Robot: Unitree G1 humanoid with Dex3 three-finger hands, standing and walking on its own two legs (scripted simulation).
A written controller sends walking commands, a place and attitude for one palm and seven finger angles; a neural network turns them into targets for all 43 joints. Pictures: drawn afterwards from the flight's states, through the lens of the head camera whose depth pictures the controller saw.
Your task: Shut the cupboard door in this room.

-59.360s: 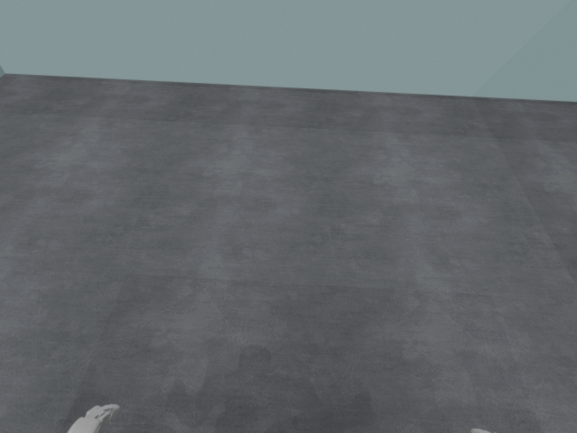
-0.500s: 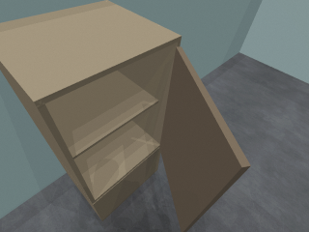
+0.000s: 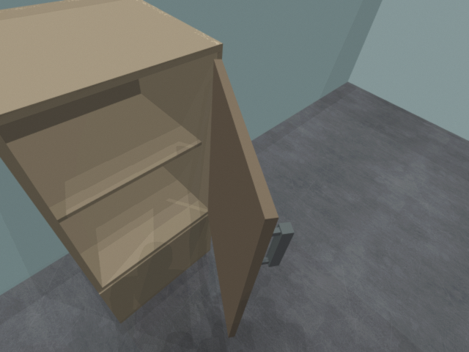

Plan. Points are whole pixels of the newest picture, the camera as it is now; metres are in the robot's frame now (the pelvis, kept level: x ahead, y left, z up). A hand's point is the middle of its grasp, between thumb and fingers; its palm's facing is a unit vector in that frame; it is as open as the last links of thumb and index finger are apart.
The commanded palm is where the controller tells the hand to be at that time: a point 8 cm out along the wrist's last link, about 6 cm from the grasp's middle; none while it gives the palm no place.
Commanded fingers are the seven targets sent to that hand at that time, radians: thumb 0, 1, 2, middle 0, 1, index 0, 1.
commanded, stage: shuffle to correct the standing spot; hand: left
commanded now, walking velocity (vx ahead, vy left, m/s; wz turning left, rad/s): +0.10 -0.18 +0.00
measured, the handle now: (268, 247) +0.30 -0.04 +0.02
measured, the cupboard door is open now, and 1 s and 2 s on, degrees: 57 57 57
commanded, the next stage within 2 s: come to a stop and stand still in 0.46 s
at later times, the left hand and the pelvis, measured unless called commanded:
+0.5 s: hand out of the picture +0.02 +0.02 -0.17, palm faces +0.08 -0.99 -0.14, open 7.4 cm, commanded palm none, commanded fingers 0.00 0.90 0.90 -0.20 -0.30 -0.20 -0.30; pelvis +0.04 -0.14 +0.01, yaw +2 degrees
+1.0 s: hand out of the picture +0.09 -0.02 -0.16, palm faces +0.13 -0.96 -0.24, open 7.3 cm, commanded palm none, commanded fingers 0.00 0.90 0.90 -0.20 -0.30 -0.20 -0.30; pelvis +0.09 -0.20 +0.01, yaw +5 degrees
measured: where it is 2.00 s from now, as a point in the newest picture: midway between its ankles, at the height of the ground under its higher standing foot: outside the picture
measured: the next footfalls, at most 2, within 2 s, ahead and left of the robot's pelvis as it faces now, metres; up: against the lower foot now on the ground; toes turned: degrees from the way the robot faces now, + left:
right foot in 0.26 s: +0.07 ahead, -0.22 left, +0.00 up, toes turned +0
left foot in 0.56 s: +0.12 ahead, -0.07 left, +0.00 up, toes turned +7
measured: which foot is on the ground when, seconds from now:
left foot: down 0.00-0.26, up 0.28-0.54, down 0.56-0.86, up 0.88-1.00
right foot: up 0.00-0.24, down 0.26-0.56, up 0.58-0.74, down 0.76-1.00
